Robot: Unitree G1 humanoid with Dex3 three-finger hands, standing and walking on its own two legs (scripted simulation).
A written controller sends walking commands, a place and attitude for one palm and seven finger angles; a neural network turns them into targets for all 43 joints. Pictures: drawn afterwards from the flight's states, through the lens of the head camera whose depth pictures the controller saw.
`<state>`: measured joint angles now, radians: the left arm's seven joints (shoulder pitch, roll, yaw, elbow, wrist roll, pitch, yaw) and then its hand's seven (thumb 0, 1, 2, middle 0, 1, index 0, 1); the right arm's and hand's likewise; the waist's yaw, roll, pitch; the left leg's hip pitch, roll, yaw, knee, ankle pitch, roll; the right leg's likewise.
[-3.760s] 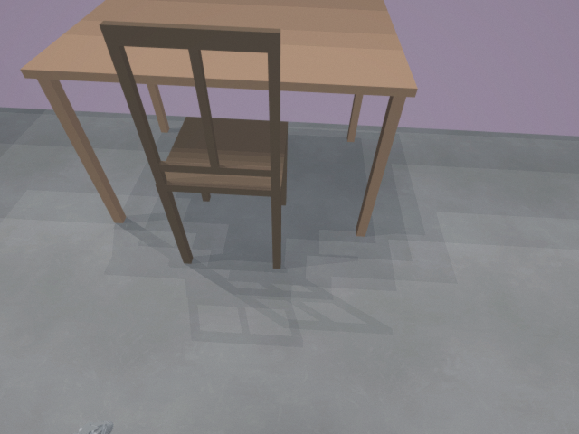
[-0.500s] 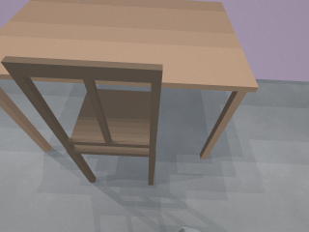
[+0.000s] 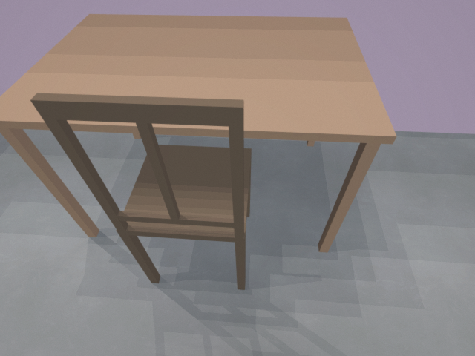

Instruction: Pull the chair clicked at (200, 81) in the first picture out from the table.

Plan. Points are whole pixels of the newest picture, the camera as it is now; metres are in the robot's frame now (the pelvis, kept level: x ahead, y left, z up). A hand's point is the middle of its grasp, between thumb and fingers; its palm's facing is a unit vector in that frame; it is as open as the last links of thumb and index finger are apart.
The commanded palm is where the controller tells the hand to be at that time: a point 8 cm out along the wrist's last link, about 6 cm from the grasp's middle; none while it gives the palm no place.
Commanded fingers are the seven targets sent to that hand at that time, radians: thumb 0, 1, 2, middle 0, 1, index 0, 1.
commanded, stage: come to a stop and stand still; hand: left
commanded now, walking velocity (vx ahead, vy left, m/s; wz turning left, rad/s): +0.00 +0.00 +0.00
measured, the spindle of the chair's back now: (162, 177) +0.50 +0.24 -0.06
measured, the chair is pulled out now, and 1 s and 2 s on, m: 0.00 0.00 0.00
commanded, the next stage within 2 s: look again from close up in 0.28 s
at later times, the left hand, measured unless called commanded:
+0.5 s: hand out of the picture -0.02 +0.20 -0.18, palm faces +0.02 -0.98 -0.18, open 7.4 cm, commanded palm none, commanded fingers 0.00 0.90 0.90 -0.20 -0.30 -0.20 -0.30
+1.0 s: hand out of the picture +0.02 +0.21 -0.17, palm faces +0.01 -0.98 -0.22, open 7.3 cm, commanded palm none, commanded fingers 0.00 0.90 0.90 -0.20 -0.30 -0.20 -0.30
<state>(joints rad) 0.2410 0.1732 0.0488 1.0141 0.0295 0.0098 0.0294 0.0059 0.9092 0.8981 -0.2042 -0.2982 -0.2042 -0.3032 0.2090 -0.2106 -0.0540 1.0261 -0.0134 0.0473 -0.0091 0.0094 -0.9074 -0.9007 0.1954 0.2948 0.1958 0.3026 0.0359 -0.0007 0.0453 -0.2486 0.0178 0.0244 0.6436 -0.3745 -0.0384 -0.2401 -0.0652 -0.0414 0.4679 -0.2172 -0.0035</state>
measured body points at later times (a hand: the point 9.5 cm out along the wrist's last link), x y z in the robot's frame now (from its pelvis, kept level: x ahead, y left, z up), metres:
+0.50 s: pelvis -0.01 +0.04 -0.01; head +0.00 +0.03 +0.44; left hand -0.02 +0.25 -0.17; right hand +0.01 -0.19 -0.16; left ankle -0.02 +0.15 -0.74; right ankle +0.00 -0.10 -0.74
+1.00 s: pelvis +0.00 +0.03 +0.00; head +0.01 +0.02 +0.44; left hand +0.02 +0.26 -0.16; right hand -0.01 -0.18 -0.17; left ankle -0.02 +0.15 -0.74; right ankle +0.00 -0.10 -0.74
